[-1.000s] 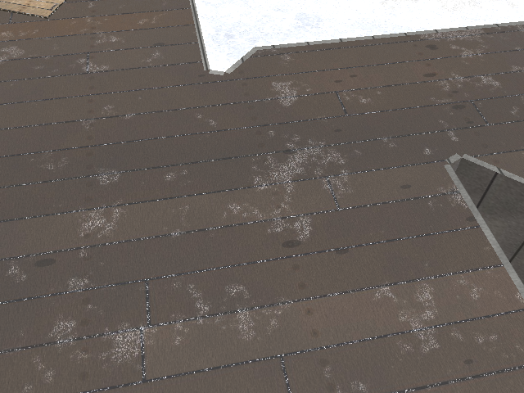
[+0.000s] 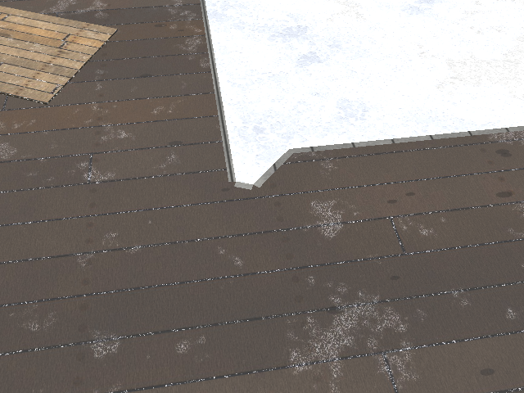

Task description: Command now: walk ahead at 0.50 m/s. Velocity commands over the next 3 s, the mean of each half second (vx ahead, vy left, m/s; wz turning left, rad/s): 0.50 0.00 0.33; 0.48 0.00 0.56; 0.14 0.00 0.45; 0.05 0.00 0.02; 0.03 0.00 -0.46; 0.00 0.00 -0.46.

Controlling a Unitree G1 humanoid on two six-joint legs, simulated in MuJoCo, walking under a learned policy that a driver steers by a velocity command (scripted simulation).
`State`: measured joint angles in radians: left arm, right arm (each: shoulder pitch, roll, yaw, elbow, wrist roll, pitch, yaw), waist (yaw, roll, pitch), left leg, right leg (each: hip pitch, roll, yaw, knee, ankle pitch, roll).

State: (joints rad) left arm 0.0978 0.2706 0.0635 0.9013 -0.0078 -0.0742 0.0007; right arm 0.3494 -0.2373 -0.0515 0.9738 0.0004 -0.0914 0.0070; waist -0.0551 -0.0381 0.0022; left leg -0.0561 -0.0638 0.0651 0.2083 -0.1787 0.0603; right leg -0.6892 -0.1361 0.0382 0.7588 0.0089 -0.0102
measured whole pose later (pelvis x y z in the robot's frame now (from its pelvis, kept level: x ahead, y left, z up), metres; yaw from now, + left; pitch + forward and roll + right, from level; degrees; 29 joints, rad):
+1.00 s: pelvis +0.53 +0.08 +0.00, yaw +30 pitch +2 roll -1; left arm 0.04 0.29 0.07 0.79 0.01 -0.10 0.01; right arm 0.31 -0.26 -0.08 0.78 0.01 -0.05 0.00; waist -0.04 -0.02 0.05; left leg -0.20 -0.10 -0.07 0.36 -0.18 0.09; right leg -0.65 -0.10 0.08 0.87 -0.18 0.05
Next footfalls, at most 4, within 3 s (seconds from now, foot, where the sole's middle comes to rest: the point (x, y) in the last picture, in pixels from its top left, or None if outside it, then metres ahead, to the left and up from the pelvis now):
0.20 right None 0.31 -0.15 -0.79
0.74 left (196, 384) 0.53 0.15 -0.79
1.20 right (209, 278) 0.84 0.12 -0.79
1.56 left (154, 350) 0.63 0.27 -0.79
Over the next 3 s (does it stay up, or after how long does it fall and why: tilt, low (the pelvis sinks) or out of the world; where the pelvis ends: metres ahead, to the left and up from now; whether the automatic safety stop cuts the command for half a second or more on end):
stays up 0.70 0.16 -0.01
